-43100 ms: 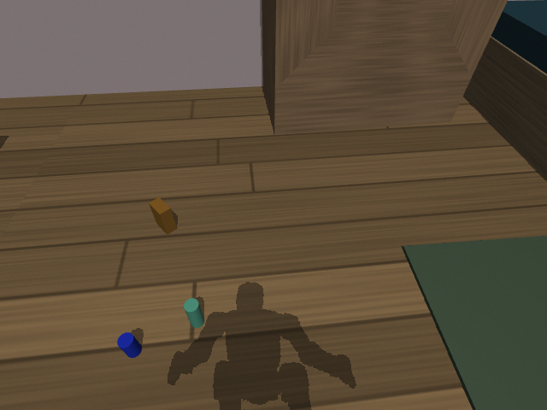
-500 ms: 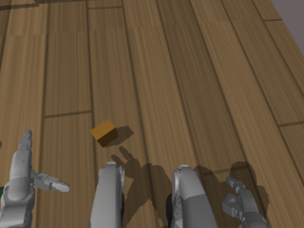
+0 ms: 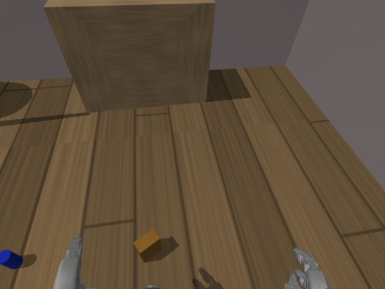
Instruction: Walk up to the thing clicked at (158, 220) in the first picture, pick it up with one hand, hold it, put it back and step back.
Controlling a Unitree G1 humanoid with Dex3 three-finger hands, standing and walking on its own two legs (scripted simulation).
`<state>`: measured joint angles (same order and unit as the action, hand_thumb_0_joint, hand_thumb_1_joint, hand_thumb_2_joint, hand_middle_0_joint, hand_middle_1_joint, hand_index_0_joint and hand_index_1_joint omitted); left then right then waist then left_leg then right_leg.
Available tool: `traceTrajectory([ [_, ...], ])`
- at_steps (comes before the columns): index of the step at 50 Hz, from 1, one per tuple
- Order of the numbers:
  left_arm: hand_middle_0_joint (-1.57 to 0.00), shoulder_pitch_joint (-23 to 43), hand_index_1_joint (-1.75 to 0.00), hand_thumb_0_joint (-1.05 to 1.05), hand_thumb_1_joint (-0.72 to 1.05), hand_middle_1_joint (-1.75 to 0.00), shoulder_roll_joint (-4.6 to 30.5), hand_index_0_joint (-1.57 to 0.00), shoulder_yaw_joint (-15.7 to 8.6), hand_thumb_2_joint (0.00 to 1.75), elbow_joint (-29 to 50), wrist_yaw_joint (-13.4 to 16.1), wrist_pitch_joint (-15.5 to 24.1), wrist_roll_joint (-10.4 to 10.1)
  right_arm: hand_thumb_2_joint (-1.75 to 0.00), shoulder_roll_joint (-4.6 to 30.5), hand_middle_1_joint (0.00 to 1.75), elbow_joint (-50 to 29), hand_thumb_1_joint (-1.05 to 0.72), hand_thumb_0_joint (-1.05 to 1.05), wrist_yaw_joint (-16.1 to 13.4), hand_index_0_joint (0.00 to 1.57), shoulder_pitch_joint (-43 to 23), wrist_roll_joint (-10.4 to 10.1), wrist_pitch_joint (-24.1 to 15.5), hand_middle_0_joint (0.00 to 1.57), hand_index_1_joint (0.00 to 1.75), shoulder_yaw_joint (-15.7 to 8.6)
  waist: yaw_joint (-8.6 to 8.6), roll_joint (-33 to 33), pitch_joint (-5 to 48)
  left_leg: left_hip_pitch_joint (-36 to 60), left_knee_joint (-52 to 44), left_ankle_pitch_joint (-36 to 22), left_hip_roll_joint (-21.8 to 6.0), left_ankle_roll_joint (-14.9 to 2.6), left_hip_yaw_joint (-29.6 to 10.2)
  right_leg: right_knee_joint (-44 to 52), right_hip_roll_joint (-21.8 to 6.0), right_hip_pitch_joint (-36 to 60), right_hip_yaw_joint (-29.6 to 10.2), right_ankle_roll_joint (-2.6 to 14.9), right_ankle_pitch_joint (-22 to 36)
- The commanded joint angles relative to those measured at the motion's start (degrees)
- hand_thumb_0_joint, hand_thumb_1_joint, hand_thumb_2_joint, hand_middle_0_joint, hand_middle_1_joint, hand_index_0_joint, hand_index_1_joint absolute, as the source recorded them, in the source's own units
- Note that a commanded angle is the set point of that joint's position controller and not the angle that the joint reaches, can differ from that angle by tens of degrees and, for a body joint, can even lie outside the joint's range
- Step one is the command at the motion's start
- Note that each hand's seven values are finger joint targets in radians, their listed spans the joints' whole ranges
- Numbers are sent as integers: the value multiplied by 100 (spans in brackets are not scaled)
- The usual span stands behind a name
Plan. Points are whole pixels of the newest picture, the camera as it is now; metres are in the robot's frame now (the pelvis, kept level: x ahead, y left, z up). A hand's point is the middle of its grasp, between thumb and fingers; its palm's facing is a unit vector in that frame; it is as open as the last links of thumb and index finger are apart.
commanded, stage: home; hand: left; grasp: from the side
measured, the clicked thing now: (148, 246) +0.42 +0.18 -0.62
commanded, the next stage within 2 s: stand in 1.82 s
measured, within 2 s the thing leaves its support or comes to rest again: neither
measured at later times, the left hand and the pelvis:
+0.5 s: hand out of the picture +0.16 +0.18 -0.03, palm faces +0.13 -0.95 -0.30, open 17.5 cm; pelvis +0.00 -0.01 +0.02, yaw +1 degrees
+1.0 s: hand out of the picture +0.16 +0.17 -0.03, palm faces +0.12 -0.95 -0.29, open 17.3 cm; pelvis +0.00 -0.02 +0.02, yaw +1 degrees
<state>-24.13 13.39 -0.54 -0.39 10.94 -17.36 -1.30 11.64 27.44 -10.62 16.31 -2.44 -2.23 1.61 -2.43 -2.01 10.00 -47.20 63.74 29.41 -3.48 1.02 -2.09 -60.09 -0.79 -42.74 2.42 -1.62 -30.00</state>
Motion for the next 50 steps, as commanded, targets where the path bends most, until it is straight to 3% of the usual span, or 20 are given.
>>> traceTrajectory([
  [1,-4,-321,-4,0,-61,-4,450,-4,-169,2,1271,37,172,76,-90,645,30,-913,-90,0,-106,20,-296,75,-390,20,30,-280,63,-107,367,1209,-1430,-1277,156,-78,0,1115,243,603,303,201,1275],
  [8,-4,-386,-4,0,-61,-4,393,-4,-160,2,1432,-102,265,108,-90,676,30,-998,-90,0,-61,20,-336,135,-525,20,30,-291,70,45,-59,1328,-1678,-1289,165,-58,45,1348,246,772,298,186,1215],
  [17,-5,12,-5,0,-55,-5,361,-5,-138,6,1594,-162,404,163,-90,687,30,-879,-90,0,-40,20,-339,218,-696,20,30,-317,21,-289,417,1759,-1703,-1438,200,-26,81,1375,224,1019,202,207,1352],
  [18,-5,-135,-5,0,-57,-5,433,-5,-215,4,1480,-149,391,156,-90,668,30,-890,-90,0,-41,20,-390,206,-697,20,30,-285,82,-280,332,1710,-1692,-1473,221,-34,111,1427,215,1033,201,192,1386],
  [24,-5,-186,-6,0,-53,-6,334,-5,-172,7,1197,-179,392,148,-90,690,30,-836,-90,0,-65,20,-436,215,-731,20,30,-307,30,162,190,1553,-1598,-1314,275,-110,215,1653,168,1090,119,109,1383],
  [25,-5,-239,-6,0,-54,-5,386,-5,-234,6,1107,-188,407,140,-90,660,30,-795,-90,0,-43,20,-459,209,-725,20,30,-273,118,99,60,1481,-1651,-1247,283,-102,213,1677,171,1076,153,121,1293],
  [27,-5,-256,-6,0,-54,-5,407,-5,-245,6,1117,-195,403,146,-90,694,30,-839,-90,0,-57,20,-469,203,-723,20,30,-314,116,49,47,1502,-1686,-1163,284,-96,229,1688,170,1015,136,127,1191],
  [28,-5,-191,-6,0,-52,-6,334,-5,-153,7,1070,-214,427,139,-90,714,30,-842,-90,0,-42,20,-497,194,-725,20,30,-316,95,106,-88,1460,-1724,-1025,283,-94,240,1729,172,969,140,132,1057],
  [31,-5,-228,-5,0,-54,-5,411,-5,-260,6,1154,-210,465,141,-90,672,30,-805,-90,0,-44,20,-469,203,-740,20,30,-317,151,27,133,1541,-1677,-1251,284,-90,244,1688,164,1111,120,131,1287],
  [35,-5,-147,-5,0,-55,-5,418,-5,-258,5,1139,-230,484,132,-90,683,30,-788,-90,0,-52,20,-427,195,-736,20,30,-326,82,116,204,1606,-1573,-1461,291,-113,295,1696,138,1154,58,100,1584],
  [38,-5,-103,-6,0,-52,-6,376,-5,-218,7,1121,-236,500,140,-90,669,30,-767,-90,0,-62,20,-436,201,-757,20,30,-317,76,178,193,1623,-1576,-1462,284,-123,288,1703,138,1152,54,94,1594],
  [42,-5,-67,-6,0,-53,-6,404,-5,-246,7,1108,-232,521,132,-90,709,30,-758,-90,0,-49,20,-472,194,-772,20,30,-337,115,20,73,1570,-1713,-1063,283,-103,279,1766,146,1040,73,139,1110],
  [43,-5,-76,-6,0,-53,-6,343,-5,-148,7,1069,-254,524,123,-90,680,30,-758,-90,0,-43,20,-509,191,-776,20,30,-304,78,116,-40,1534,-1701,-1006,302,-120,297,1847,123,1017,49,116,1055],
  [44,-5,-63,-6,0,-54,-6,409,-5,-258,6,1125,-240,529,117,-90,710,30,-748,-90,0,-39,20,-490,193,-792,20,30,-330,93,154,16,1563,-1711,-989,284,-123,276,1828,132,1063,57,119,1036],
  [50,-5,-170,-6,0,-53,-6,365,-5,-225,7,1037,-250,532,125,-90,676,30,-720,-90,0,-29,20,-495,183,-797,20,30,-310,111,86,123,1651,-1706,-1300,275,-108,270,1728,157,1098,97,136,1327],
])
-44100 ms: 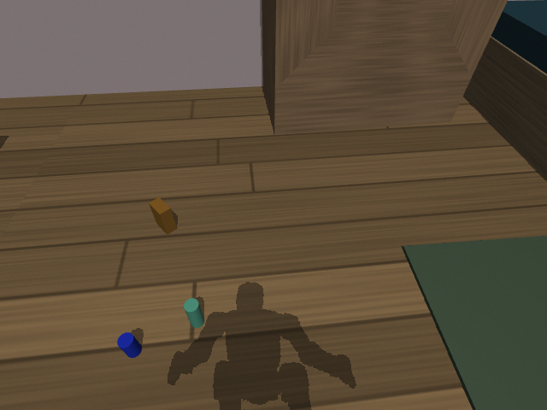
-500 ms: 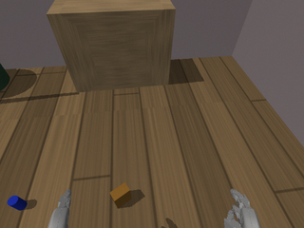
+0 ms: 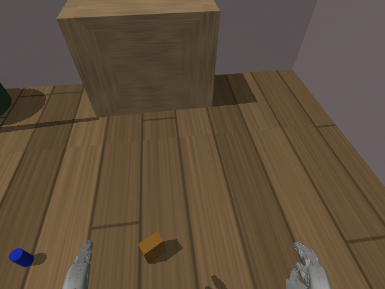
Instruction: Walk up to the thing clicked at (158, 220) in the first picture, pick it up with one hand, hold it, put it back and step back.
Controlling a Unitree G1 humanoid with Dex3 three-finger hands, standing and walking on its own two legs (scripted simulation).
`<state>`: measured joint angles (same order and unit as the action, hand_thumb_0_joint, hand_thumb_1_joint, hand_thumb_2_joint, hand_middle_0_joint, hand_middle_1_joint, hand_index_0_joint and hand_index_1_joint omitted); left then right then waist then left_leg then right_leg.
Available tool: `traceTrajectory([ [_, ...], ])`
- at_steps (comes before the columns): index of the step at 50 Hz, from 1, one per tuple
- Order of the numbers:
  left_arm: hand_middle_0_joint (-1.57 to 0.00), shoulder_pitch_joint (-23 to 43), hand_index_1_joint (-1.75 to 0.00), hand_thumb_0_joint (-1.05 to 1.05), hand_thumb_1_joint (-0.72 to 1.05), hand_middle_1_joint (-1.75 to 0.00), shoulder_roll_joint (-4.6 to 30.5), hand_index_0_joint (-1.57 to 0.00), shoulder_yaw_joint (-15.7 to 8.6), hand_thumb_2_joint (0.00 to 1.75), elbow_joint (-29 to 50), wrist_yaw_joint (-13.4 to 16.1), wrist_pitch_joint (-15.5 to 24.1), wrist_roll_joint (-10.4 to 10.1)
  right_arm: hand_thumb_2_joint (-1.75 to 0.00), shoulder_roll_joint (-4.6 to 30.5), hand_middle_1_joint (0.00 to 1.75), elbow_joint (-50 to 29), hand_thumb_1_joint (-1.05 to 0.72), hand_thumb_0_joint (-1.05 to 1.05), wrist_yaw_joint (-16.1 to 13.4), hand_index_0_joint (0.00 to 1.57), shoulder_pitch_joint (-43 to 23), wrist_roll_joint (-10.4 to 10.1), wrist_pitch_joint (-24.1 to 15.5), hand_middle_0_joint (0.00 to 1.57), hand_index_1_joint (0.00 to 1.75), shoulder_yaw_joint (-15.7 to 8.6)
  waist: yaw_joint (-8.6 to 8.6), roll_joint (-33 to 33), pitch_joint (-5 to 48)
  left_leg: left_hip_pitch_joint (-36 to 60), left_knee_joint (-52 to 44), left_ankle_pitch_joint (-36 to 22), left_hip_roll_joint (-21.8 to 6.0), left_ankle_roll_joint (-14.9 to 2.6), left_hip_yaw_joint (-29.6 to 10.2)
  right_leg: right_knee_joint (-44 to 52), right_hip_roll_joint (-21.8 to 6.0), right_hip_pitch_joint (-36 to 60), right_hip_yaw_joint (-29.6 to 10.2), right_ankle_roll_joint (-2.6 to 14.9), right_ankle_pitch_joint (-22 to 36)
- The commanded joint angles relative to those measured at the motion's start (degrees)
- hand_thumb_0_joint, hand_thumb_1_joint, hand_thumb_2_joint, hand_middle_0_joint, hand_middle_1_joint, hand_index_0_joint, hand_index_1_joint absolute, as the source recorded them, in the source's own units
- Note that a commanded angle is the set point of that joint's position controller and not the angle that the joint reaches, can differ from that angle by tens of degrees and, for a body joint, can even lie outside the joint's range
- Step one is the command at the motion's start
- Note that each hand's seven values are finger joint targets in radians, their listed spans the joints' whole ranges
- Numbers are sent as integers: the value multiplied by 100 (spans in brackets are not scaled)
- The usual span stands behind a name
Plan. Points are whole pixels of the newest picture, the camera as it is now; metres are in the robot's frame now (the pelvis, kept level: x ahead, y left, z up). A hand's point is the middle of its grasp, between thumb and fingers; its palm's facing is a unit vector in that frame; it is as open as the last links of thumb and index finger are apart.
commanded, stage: home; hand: left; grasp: from the side
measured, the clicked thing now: (152, 247) +0.42 +0.19 -0.65
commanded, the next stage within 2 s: stand in 0.82 s
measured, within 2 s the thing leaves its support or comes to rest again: neither
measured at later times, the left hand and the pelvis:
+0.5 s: hand (106, 282) +0.17 +0.19 -0.06, palm faces +0.11 -0.95 -0.28, open 17.5 cm; pelvis +0.01 +0.01 +0.00, yaw +0 degrees
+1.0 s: hand (107, 284) +0.17 +0.18 -0.06, palm faces +0.12 -0.95 -0.28, open 17.4 cm; pelvis +0.00 +0.00 +0.00, yaw +0 degrees
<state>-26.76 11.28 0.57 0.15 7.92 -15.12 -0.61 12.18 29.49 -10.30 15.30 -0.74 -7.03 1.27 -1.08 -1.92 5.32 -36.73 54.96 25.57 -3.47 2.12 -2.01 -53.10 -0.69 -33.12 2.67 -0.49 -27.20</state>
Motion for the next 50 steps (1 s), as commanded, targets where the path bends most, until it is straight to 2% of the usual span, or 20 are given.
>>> traceTrajectory([
  [1,-5,114,-5,0,-56,-5,598,-5,-356,5,974,43,314,43,-90,636,30,-929,-90,0,-55,20,-387,15,-306,20,30,-273,-31,84,526,557,-844,-847,282,-223,255,1050,144,136,76,25,984],
  [2,-5,51,-5,0,-55,-5,582,-5,-375,5,972,48,302,53,-90,656,30,-912,-90,0,-69,20,-372,30,-317,20,30,-305,-27,125,625,602,-819,-929,265,-219,247,1015,151,170,77,19,1067],
  [3,-5,160,-6,0,-53,-6,546,-5,-286,7,1002,46,305,50,-90,615,30,-925,-90,0,-62,20,-398,20,-320,20,30,-265,-29,80,509,557,-849,-901,275,-217,246,1023,149,146,97,22,1041],
  [5,-5,69,-6,0,-54,-6,612,-5,-388,6,924,60,309,65,-90,645,30,-899,-90,0,-72,20,-356,25,-319,20,30,-300,-30,134,665,635,-802,-981,276,-225,272,1025,141,193,56,10,1135],
  [6,-5,209,-5,0,-56,-5,562,-5,-272,5,1108,39,316,62,-90,634,30,-908,-90,0,-67,20,-353,25,-328,20,30,-286,-50,-19,611,681,-837,-1009,267,-206,259,992,149,144,74,22,1149],
  [8,-5,289,-5,0,-55,-6,559,-5,-303,6,1129,51,325,50,-90,631,30,-884,-90,0,-57,20,-396,24,-346,20,30,-279,-47,-55,542,675,-903,-931,252,-191,220,992,165,132,119,44,1031],
  [15,-5,88,-5,0,-56,-5,540,-5,-322,5,949,51,282,72,-90,669,30,-830,-90,0,-63,20,-327,44,-336,20,30,-325,-22,12,666,777,-878,-1300,226,-181,183,886,184,229,160,48,1355],
  [16,-5,81,-5,0,-57,-5,534,-5,-305,5,954,51,283,67,-90,603,30,-877,-90,0,-52,20,-377,41,-328,20,30,-265,3,-47,635,728,-880,-1298,241,-181,174,911,176,240,163,47,1348],
  [17,-5,109,-5,0,-58,-5,574,-5,-367,4,907,63,286,66,-90,648,30,-870,-90,0,-50,20,-371,36,-327,20,30,-301,-1,63,572,690,-867,-1203,246,-193,206,955,172,209,142,38,1276],
  [21,-5,142,-5,0,-57,-5,537,-5,-316,4,1010,54,306,68,-90,615,30,-853,-90,0,-43,20,-339,39,-324,20,30,-290,15,-71,585,731,-895,-1168,241,-174,211,934,172,217,139,51,1228],
  [27,-5,243,-5,0,-58,-5,552,-5,-322,4,1001,52,291,61,-90,623,30,-863,-90,0,-40,20,-333,36,-329,20,30,-283,-34,12,587,740,-898,-1124,236,-189,203,951,169,186,130,38,1209],
  [28,-4,190,-5,0,-60,-5,585,-4,-366,3,1112,57,311,59,-90,600,30,-906,-90,0,-47,20,-372,41,-321,20,30,-271,14,-44,680,738,-875,-1204,243,-186,207,948,161,246,127,44,1287],
  [33,-5,33,-5,0,-57,-5,517,-5,-323,5,901,48,274,71,-90,637,30,-838,-90,0,-45,20,-293,57,-310,20,30,-304,-28,76,751,802,-803,-1467,233,-192,202,882,161,322,132,30,1550],
  [34,-5,155,-5,0,-57,-5,532,-5,-316,4,1064,58,278,64,-90,629,30,-857,-90,0,-35,20,-308,44,-303,20,30,-301,-14,-117,713,812,-827,-1467,239,-178,228,879,149,285,116,40,1549],
  [38,-5,190,-5,0,-58,-5,509,-5,-314,4,960,66,271,67,-90,610,30,-848,-90,0,-37,20,-350,50,-314,20,30,-282,-15,-6,522,704,-920,-1064,232,-187,194,957,162,185,149,43,1141],
  [40,-4,197,-5,0,-60,-5,580,-4,-343,3,1039,57,301,63,-90,612,30,-892,-90,0,-52,20,-367,47,-307,20,30,-281,1,-39,627,734,-885,-1191,245,-192,222,972,151,201,133,38,1273],
  [46,-5,137,-5,0,-58,-5,562,-5,-359,4,912,50,283,62,-90,619,30,-874,-90,0,-52,20,-365,49,-320,20,30,-285,-20,118,540,660,-856,-1006,262,-218,252,1037,137,203,101,18,1141],
  [48,-20,136,-21,0,-42,-21,550,-20,-342,20,983,47,298,53,-90,594,30,-931,-90,0,-57,20,-389,45,-307,20,30,-268,-2,149,558,627,-799,-1050,287,-227,309,1088,110,211,69,5,1213],
  [49,-20,134,-29,0,-34,-29,575,-20,-381,28,1000,53,301,65,-90,601,30,-913,-90,0,-69,20,-355,51,-314,20,30,-275,-10,112,630,668,-808,-1045,283,-225,295,1060,116,220,74,14,1213],
  [50,-20,188,-30,0,-26,-30,520,-20,-287,36,1075,43,299,57,-90,599,30,-923,-90,0,-61,20,-383,44,-327,20,30,-263,-10,66,532,680,-855,-980,272,-212,292,1044,121,167,88,23,1123],
])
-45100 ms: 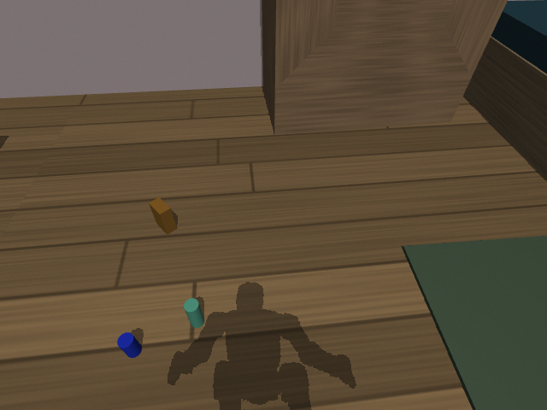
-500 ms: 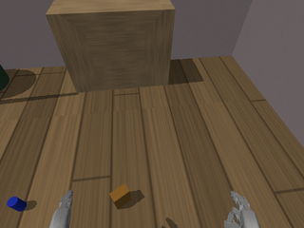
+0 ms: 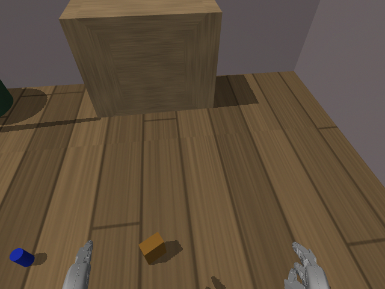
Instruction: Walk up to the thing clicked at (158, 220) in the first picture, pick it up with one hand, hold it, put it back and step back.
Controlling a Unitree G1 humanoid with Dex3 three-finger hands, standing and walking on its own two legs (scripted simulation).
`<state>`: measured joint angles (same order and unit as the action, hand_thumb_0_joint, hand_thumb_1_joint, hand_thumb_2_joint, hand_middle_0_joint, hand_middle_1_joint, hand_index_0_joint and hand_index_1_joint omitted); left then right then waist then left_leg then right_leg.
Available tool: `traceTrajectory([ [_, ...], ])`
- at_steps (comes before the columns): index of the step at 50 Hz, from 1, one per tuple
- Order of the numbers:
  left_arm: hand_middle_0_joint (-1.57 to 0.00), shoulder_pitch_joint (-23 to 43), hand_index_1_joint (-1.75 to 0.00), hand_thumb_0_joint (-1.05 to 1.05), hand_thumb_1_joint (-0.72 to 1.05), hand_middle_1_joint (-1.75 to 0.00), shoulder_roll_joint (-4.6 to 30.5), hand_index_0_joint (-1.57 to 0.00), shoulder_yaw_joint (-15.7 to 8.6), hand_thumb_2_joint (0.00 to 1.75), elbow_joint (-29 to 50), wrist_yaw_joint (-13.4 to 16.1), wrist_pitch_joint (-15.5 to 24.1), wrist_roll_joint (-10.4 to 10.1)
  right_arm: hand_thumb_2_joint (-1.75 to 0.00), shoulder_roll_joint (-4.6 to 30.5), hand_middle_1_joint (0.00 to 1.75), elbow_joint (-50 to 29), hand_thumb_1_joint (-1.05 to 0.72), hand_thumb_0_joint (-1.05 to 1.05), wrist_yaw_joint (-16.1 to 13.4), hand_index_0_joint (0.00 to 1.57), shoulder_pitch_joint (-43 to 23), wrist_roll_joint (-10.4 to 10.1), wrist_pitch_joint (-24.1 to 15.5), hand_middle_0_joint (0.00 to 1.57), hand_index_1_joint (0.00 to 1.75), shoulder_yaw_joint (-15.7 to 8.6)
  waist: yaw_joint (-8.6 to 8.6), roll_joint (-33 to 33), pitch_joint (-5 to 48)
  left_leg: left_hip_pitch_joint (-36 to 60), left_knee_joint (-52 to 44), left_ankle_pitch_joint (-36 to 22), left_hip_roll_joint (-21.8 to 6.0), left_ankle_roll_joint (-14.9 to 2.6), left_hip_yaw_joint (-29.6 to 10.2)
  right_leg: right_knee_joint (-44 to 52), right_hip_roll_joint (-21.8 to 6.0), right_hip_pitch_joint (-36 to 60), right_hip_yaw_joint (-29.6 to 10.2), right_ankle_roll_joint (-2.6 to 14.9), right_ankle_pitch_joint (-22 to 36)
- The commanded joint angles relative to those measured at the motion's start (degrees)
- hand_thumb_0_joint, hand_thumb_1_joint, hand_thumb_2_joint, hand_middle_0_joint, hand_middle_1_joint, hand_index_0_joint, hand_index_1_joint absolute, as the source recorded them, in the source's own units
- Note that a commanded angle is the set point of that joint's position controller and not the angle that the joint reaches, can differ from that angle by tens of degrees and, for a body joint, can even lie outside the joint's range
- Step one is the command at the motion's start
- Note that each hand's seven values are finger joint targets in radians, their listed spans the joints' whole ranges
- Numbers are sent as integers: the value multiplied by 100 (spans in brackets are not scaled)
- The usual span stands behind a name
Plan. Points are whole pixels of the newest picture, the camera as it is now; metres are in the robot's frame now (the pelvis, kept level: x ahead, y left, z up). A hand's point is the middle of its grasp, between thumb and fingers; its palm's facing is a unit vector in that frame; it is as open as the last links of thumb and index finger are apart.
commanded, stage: stand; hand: left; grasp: from the side
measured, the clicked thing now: (153, 248) +0.42 +0.19 -0.65
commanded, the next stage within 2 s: none
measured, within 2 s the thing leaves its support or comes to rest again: neither
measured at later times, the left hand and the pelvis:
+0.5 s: hand out of the picture +0.10 +0.25 -0.11, palm faces -0.01 -0.94 -0.35, open 7.9 cm; pelvis -0.01 +0.01 +0.02, yaw +0 degrees
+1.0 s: hand out of the picture +0.03 +0.27 -0.11, palm faces +0.01 -0.94 -0.34, open 7.4 cm; pelvis -0.02 +0.02 +0.05, yaw +1 degrees
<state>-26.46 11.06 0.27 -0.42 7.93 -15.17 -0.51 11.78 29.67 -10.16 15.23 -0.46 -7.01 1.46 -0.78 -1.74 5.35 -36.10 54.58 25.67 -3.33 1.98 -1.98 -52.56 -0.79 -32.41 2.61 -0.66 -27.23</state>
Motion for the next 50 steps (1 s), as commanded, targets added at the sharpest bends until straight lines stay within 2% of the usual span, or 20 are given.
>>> traceTrajectory([
  [1,-20,128,-30,0,-18,-30,576,-20,-328,44,1068,41,313,57,-90,653,30,-900,-90,0,-83,20,-333,27,-329,20,30,-311,-63,33,680,673,-764,-1102,253,-199,283,975,134,152,81,36,1254],
  [7,-20,173,-30,0,30,-30,607,-20,-303,90,1162,62,323,50,-90,636,30,-938,-90,0,-94,20,-407,27,-337,20,30,-271,-35,13,580,580,-840,-968,248,-204,246,989,143,101,117,49,1072],
  [9,-20,135,-30,0,46,-30,580,-20,-315,90,1001,58,313,47,-90,633,30,-899,-90,0,-99,20,-381,26,-343,20,30,-278,-35,47,477,541,-862,-787,252,-204,264,1027,142,34,111,47,901],
  [10,-20,1177,-30,0,54,-30,1437,-20,-560,90,-1009,-231,961,595,-90,1476,30,322,-90,0,243,20,-599,670,66,20,30,-529,93,538,-352,575,-1074,-1296,122,-380,-49,1287,-401,767,-462,423,904],
  [11,-20,961,-30,0,62,-30,1506,-20,-599,90,-1497,-389,1215,663,-90,1452,30,585,-90,0,452,20,-493,728,201,20,30,-578,118,679,89,879,-1003,-1370,83,-518,67,1275,-511,970,-682,559,1306],
  [12,-20,1022,-30,0,70,-30,1511,-20,-585,90,-1707,-454,1364,636,-90,1375,30,609,-90,0,538,20,-478,704,254,20,30,-551,89,631,183,1041,-1042,-1569,63,-575,40,1182,-516,1049,-744,587,1587],
  [13,-20,1037,-30,0,78,-30,1528,-20,-520,90,-1832,-517,1469,583,-90,1382,30,628,-90,0,626,20,-605,631,311,20,30,-566,93,551,24,1045,-1139,-1626,110,-563,-23,1304,-463,900,-706,562,1480],
  [14,-20,1117,-30,0,86,-30,1494,-20,-486,90,-2041,-565,1549,482,-90,1324,30,686,-90,0,708,20,-614,523,317,20,30,-553,129,296,56,1216,-1296,-1538,106,-600,-74,1294,-464,974,-669,518,1366],
  [15,-20,1222,-30,0,90,-30,1535,-20,-467,90,-2261,-601,1614,433,-90,1304,30,795,-90,0,806,20,-569,412,313,20,30,-553,129,257,68,1318,-1417,-1452,109,-564,-87,1361,-482,1066,-670,474,1307],
  [17,-20,1289,-30,0,90,-30,1542,-20,-483,90,-2656,-634,1659,341,-90,1411,30,967,-90,0,883,20,-565,327,318,20,30,-595,171,213,147,1566,-1520,-1640,68,-506,-120,1419,-482,1139,-632,438,1540],
  [21,-20,1503,-30,0,90,-30,1633,-20,-465,90,-3383,-624,1714,343,-90,1388,30,1304,-90,0,933,20,-753,350,414,20,30,-614,172,169,-128,1552,-1894,-977,63,-528,-181,1895,-504,1264,-628,374,891],
  [23,-20,1568,-30,0,90,-30,1681,-20,-457,90,-3669,-619,1749,330,-90,1405,30,1473,-90,0,933,20,-653,345,422,20,30,-607,122,178,-179,1799,-1985,-1304,47,-519,-171,2003,-546,1310,-652,361,1242],
  [26,-20,1518,-30,0,90,-30,1641,-20,-430,90,-4084,-606,1749,276,-90,1498,30,1717,-90,0,930,20,-679,331,425,20,30,-618,190,-40,-247,1924,-2359,-1514,-117,-534,-405,2031,-446,1536,-447,292,1433],
  [28,-20,1553,-30,0,90,-30,1673,-20,-419,90,-4337,-594,1748,235,-90,1545,30,1884,-90,0,913,20,-588,302,441,20,30,-592,171,-23,-240,1995,-2509,-1880,-149,-509,-399,2089,-472,1834,-459,253,1831],
  [30,-20,1530,-30,0,90,-30,1732,-20,-403,90,-4589,-588,1736,230,-90,1589,30,2042,-90,0,900,20,-668,273,467,20,30,-590,176,92,-348,2073,-2618,-1875,-149,-464,-395,2336,-520,1907,-487,272,1820],
  [34,-20,1571,-30,0,90,-30,1749,-20,-351,90,-5026,-572,1698,192,-90,1667,30,2372,-90,0,877,20,-628,236,497,20,30,-541,154,17,-334,2374,-2882,-2280,-216,-419,-405,2608,-577,2210,-477,222,2089],
  [37,-20,1640,-30,0,90,-30,1795,-20,-317,90,-5298,-586,1673,184,-90,1711,30,2558,-90,0,877,20,-707,213,531,20,30,-521,140,-21,-504,2391,-3217,-1831,-251,-394,-451,2896,-571,2310,-455,175,1722],
  [39,-20,1711,-30,0,90,-30,1797,-20,-298,90,-5462,-600,1643,191,-90,1745,30,2670,-90,0,881,20,-803,215,556,20,30,-511,136,-127,-732,2265,-3583,-1125,-270,-369,-537,2994,-518,2261,-403,142,1416],
  [44,-20,1740,-30,0,90,-30,1844,-20,-268,90,-5786,-633,1678,213,-90,1753,30,2885,-90,0,909,20,-860,193,566,20,30,-499,136,12,-821,2268,-3796,-948,-261,-324,-537,3261,-564,2399,-420,117,1302],
  [50,-20,1797,-30,0,90,-30,1882,-20,-251,90,-6032,-647,1707,218,-90,1732,30,3046,-90,0,938,20,-954,175,588,20,30,-499,131,120,-794,2480,-3816,-992,-242,-316,-471,3502,-612,2326,-468,98,1161],
])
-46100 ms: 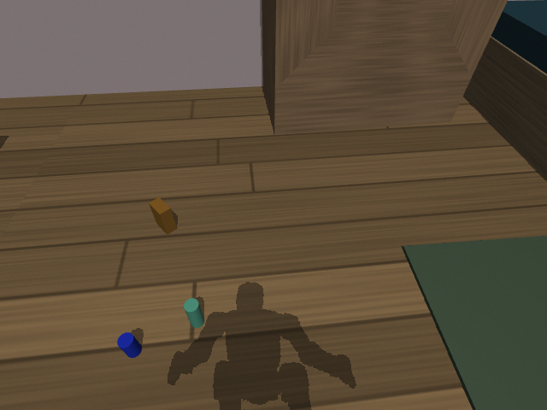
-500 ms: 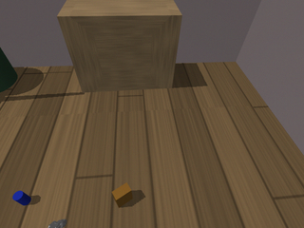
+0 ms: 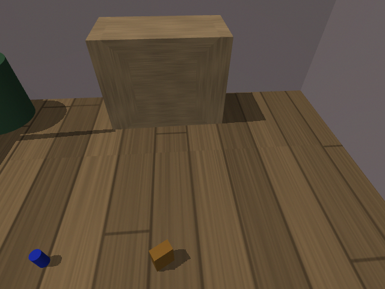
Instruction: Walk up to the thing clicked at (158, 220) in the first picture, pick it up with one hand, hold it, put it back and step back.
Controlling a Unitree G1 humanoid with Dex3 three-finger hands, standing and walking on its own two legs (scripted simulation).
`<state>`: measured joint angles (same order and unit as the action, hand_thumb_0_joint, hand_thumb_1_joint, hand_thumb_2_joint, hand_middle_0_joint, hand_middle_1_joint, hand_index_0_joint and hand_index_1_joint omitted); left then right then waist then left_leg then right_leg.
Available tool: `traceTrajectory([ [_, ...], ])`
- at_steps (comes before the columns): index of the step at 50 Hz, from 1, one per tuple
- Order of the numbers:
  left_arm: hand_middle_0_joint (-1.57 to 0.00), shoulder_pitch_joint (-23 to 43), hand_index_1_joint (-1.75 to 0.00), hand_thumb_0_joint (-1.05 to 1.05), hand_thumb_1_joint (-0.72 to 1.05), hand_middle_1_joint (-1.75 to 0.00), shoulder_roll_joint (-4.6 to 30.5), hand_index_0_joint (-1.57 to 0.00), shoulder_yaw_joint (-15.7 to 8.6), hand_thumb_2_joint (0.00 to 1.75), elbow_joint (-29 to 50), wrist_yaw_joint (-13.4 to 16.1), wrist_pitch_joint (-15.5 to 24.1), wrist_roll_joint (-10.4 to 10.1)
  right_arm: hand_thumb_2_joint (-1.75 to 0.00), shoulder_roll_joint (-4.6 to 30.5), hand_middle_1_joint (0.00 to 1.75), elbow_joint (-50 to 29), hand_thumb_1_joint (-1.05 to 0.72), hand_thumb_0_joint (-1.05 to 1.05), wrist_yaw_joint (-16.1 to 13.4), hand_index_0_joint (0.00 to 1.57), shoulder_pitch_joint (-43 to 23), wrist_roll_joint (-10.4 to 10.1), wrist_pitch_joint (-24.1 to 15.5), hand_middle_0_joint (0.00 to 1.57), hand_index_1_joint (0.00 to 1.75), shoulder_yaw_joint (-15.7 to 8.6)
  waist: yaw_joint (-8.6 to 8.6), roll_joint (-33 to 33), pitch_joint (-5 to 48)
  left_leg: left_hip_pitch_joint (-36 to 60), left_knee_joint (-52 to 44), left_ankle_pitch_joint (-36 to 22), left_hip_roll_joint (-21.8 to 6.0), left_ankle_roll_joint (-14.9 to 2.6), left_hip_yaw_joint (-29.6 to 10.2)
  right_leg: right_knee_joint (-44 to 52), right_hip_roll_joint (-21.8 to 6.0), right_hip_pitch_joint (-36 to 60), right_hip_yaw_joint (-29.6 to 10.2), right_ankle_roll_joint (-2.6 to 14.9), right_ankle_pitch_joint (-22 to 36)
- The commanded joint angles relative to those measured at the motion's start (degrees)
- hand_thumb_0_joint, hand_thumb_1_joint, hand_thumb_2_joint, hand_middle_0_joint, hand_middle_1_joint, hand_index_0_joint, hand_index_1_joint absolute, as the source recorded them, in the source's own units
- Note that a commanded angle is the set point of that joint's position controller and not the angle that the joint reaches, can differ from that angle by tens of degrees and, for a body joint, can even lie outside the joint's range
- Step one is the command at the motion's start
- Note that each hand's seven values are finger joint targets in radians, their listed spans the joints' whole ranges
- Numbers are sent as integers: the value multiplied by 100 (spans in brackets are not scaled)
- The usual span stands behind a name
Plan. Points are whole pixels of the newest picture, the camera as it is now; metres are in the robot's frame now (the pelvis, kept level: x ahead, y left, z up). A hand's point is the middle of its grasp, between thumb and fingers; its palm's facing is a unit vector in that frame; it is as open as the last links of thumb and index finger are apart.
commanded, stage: stand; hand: left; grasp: from the side
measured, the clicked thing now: (162, 255) +0.44 +0.17 -0.70
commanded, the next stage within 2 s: step back in 1.44 s
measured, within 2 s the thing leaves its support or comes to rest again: neither
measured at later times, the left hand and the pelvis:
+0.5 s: hand out of the picture +0.05 +0.23 -0.16, palm faces -0.02 -0.94 -0.34, open 7.4 cm; pelvis +0.01 -0.01 +0.00, yaw +0 degrees
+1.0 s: hand out of the picture +0.11 +0.23 -0.15, palm faces -0.02 -0.94 -0.34, open 7.4 cm; pelvis +0.03 -0.01 +0.01, yaw -1 degrees
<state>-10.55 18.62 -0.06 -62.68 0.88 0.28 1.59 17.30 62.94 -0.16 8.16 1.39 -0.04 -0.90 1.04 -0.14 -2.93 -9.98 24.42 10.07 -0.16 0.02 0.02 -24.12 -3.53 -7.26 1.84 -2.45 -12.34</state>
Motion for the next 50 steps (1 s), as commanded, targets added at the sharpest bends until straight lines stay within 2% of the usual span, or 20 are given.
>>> traceTrajectory([
  [1,-20,248,-30,0,90,-30,1150,-20,-225,90,182,53,161,-6,-90,1194,30,-247,-90,0,-63,20,-194,-12,-105,20,30,-260,-78,-47,41,-128,-825,572,-562,-120,-650,674,-348,-175,-419,279,-297],
  [4,-20,301,-30,0,90,-30,1153,-20,-214,90,133,54,172,-3,-90,1186,30,-210,-90,0,-52,20,-230,-19,-107,20,30,-252,-90,-19,78,-79,-786,377,-547,-102,-601,745,-387,-165,-470,283,-280],
  [6,-20,309,-30,0,90,-30,1156,-20,-213,90,95,52,168,-16,-90,1239,30,-167,-90,0,-53,20,-250,-19,-103,20,30,-253,-80,-115,105,-92,-825,490,-575,-113,-626,737,-381,-114,-447,274,-211],
  [9,-20,279,-30,0,90,-30,1198,-20,-209,90,26,44,141,2,-90,1238,30,-145,-90,0,-42,20,-287,-21,-75,20,30,-245,-74,26,-138,-211,-890,793,-554,-91,-652,815,-324,-388,-422,265,-731],
  [13,-20,275,-30,0,90,-30,1241,-20,-226,90,-8,31,121,-10,-90,1240,30,-98,-90,0,-30,20,-188,-18,-44,20,30,-229,-90,-51,-121,-306,-890,1061,-538,-104,-639,861,-346,-403,-497,296,-999],
  [17,-20,321,-30,0,90,-30,1220,-20,-211,90,-17,31,167,-17,-90,1226,30,-88,-90,0,-18,20,-200,-34,-82,20,30,-209,-92,139,99,2,-677,298,-541,-108,-550,915,-432,-343,-575,311,-621],
  [22,-20,400,-30,0,90,-30,1272,-20,-229,90,-28,39,156,-51,-90,1258,30,-36,-90,0,-24,20,-139,-26,-74,20,30,-209,-117,91,48,-25,-692,195,-546,-107,-517,954,-430,-338,-594,323,-615],
  [24,-20,407,-30,0,90,-30,1258,-20,-230,90,-17,30,165,-58,-90,1260,30,-27,-90,0,-26,20,-148,-31,-91,20,30,-197,-103,-11,163,2,-708,16,-582,-110,-517,868,-417,-183,-552,327,-268],
  [25,-20,400,-30,0,90,-30,1204,-20,-224,90,-23,33,174,-65,-90,1286,30,-31,-90,0,-33,20,-203,-30,-109,20,30,-193,-71,-104,270,80,-660,-279,-618,-124,-500,805,-445,-20,-542,326,146],
  [28,-20,419,-30,0,90,-30,1211,-20,-229,90,-48,25,168,-70,-90,1301,30,-8,-90,0,-61,20,-228,-39,-136,20,30,-170,-73,-137,339,104,-742,-408,-646,-101,-515,709,-424,95,-479,306,525],
  [31,-20,450,-30,0,90,-30,1202,-20,-225,90,-61,28,173,-79,-90,1258,30,0,-90,0,-70,20,-233,-54,-156,20,30,-146,-67,6,500,360,-647,-1231,-700,-100,-474,622,-445,215,-434,295,1155],
  [34,-20,514,-30,0,90,-30,1175,-20,-225,90,-59,33,158,-91,-90,1310,30,52,-90,0,-92,20,-223,-60,-160,20,30,-143,-66,-39,541,430,-647,-1379,-717,-81,-442,630,-449,293,-423,286,1315],
  [39,-20,620,-30,0,90,-30,1191,-20,-231,90,-54,25,134,-80,-90,1367,30,58,-90,0,-99,20,-301,-50,-138,20,30,-153,-102,-25,364,361,-792,-1021,-699,-29,-421,771,-419,175,-414,247,933],
  [40,-20,618,-30,0,90,-30,1171,-20,-233,90,-41,31,139,-72,-90,1401,30,41,-90,0,-99,20,-328,-50,-144,20,30,-164,-84,-80,456,422,-729,-1219,-729,-60,-407,729,-442,278,-415,252,1146],
  [42,-20,615,-30,0,90,-30,1186,-20,-233,90,-45,34,145,-79,-90,1373,30,43,-90,0,-94,20,-345,-57,-146,20,30,-164,-99,-2,445,440,-759,-1310,-728,-40,-401,747,-442,265,-399,243,1182],
  [50,-20,669,-30,0,90,-30,1192,-20,-248,90,-55,12,136,-69,-90,1375,30,37,-90,0,-76,20,-448,-55,-144,20,30,-184,-114,-57,300,355,-920,-586,-696,-23,-414,885,-417,122,-409,262,589],
])
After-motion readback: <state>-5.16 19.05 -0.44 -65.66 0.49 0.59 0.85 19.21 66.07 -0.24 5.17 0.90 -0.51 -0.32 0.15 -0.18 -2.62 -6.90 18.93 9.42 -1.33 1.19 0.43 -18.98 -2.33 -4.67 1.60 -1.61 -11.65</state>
